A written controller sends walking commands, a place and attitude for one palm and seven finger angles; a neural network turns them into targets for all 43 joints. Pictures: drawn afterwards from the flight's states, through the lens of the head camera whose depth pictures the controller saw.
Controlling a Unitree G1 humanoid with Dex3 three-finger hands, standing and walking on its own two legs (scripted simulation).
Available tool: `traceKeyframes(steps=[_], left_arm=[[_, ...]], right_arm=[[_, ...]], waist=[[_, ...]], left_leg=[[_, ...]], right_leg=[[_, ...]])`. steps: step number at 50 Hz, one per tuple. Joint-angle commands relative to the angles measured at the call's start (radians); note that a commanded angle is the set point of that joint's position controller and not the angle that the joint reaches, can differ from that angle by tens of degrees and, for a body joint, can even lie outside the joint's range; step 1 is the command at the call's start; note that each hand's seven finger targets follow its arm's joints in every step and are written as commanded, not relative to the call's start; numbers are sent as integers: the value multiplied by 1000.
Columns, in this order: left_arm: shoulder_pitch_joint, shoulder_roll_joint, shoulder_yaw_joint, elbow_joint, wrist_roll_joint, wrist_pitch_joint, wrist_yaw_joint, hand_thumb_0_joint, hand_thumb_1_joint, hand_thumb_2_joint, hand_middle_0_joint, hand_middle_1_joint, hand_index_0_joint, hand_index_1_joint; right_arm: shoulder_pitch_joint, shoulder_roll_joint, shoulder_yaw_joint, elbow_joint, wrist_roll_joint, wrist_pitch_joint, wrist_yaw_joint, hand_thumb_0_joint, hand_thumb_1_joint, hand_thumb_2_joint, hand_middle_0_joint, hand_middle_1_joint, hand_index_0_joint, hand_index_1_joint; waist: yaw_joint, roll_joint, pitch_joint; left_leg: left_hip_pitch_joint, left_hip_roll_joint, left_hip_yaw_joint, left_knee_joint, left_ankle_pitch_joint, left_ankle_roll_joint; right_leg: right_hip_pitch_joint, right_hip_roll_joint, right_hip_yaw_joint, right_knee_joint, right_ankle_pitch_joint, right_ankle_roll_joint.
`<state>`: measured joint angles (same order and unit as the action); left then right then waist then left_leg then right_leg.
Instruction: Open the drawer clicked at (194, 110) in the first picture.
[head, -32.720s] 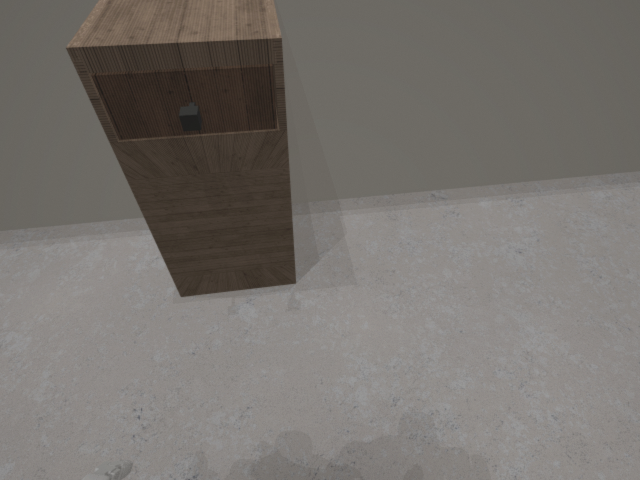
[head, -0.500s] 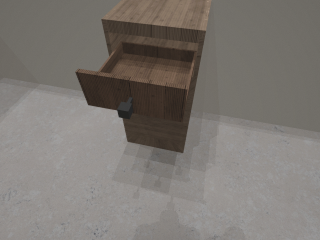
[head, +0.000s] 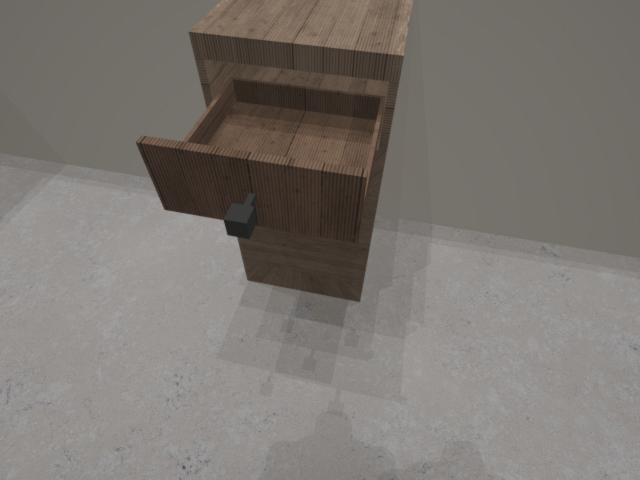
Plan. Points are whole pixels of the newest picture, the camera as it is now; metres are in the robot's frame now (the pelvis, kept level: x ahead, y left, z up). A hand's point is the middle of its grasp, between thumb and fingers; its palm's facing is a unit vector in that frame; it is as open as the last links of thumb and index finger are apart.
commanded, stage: look to check the result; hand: left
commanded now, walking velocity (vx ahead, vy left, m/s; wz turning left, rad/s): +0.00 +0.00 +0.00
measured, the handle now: (244, 212) +0.52 +0.16 +0.00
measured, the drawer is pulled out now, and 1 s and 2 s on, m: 0.30 0.30 0.30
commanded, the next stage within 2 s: stand and wait in 0.40 s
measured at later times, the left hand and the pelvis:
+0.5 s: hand out of the picture +0.00 +0.16 -0.18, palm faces +0.01 -0.98 -0.18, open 7.3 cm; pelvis +0.01 +0.00 +0.00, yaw +0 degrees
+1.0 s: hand out of the picture +0.02 +0.16 -0.18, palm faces +0.01 -0.98 -0.19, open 7.3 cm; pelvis +0.02 +0.00 +0.00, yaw +0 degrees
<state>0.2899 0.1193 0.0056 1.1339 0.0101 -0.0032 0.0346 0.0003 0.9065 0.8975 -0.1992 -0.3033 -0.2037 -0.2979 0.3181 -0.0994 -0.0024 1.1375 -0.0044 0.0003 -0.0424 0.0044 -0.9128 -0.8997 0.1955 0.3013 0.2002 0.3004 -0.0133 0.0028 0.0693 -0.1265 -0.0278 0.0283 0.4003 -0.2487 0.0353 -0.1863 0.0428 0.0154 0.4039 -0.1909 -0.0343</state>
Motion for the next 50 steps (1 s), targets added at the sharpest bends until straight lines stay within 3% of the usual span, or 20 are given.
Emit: traceKeyframes(steps=[1, 6, 15, 19, 26, 44, 48, 50], left_arm=[[76, 91, 13, -21, -2, -10, 10, 0, 900, 900, -200, -300, -200, -300], [76, 91, 15, -22, -2, -13, 12, 0, 900, 900, -200, -300, -200, -300], [75, 93, 14, -25, -1, -12, 12, 0, 900, 900, -200, -300, -200, -300], [77, 97, 14, -26, -2, -14, 11, 0, 900, 900, -200, -300, -200, -300], [70, 99, 16, -30, -3, -14, 11, 0, 900, 900, -200, -300, -200, -300], [62, 106, 17, -32, -4, -15, 13, 0, 900, 900, -200, -300, -200, -300], [55, 107, 17, -32, -4, -13, 12, 0, 900, 900, -200, -300, -200, -300], [55, 108, 16, -32, -4, -14, 12, 0, 900, 900, -200, -300, -200, -300]], right_arm=[[94, -79, -11, -15, -2, -12, -5, 0, -900, -900, 200, 300, 200, 300], [90, -79, -11, -16, -1, -15, -7, 0, -900, -900, 200, 300, 200, 300], [81, -81, -12, -15, -2, -12, -6, 0, -900, -900, 200, 300, 200, 300], [74, -85, -15, -18, 1, -12, -5, 0, -900, -900, 200, 300, 200, 300], [70, -86, -14, -14, -2, -14, -6, 0, -900, -900, 200, 300, 200, 300], [66, -92, -17, -14, 1, -17, -10, 0, -900, -900, 200, 300, 200, 300], [63, -96, -15, -12, -1, -16, -10, 0, -900, -900, 200, 300, 200, 300], [63, -94, -16, -12, -1, -15, -9, 0, -900, -900, 200, 300, 200, 300]], waist=[[3, 4, 32], [4, -1, 9], [3, 8, 44], [5, -20, 19], [5, 9, 13], [4, -13, -9], [4, 18, 11], [3, -2, 18]], left_leg=[[-34, 116, -100, -81, 87, 12], [-17, 118, -98, -74, 132, 12], [-23, 120, -93, -83, 104, 10], [-5, 120, -90, -76, 112, 9], [-5, 117, -87, -76, 130, 7], [25, 125, -86, -73, 201, 7], [15, 121, -87, -78, 194, 4], [14, 123, -89, -80, 182, 5]], right_leg=[[-16, -105, 100, -72, 70, -20], [1, -106, 102, -64, 120, -22], [-18, -105, 103, -73, 95, -20], [-9, -103, 108, -73, 111, -20], [5, -107, 109, -69, 135, -21], [24, -107, 99, -57, 195, -22], [23, -110, 98, -60, 182, -20], [17, -108, 97, -65, 170, -19]])
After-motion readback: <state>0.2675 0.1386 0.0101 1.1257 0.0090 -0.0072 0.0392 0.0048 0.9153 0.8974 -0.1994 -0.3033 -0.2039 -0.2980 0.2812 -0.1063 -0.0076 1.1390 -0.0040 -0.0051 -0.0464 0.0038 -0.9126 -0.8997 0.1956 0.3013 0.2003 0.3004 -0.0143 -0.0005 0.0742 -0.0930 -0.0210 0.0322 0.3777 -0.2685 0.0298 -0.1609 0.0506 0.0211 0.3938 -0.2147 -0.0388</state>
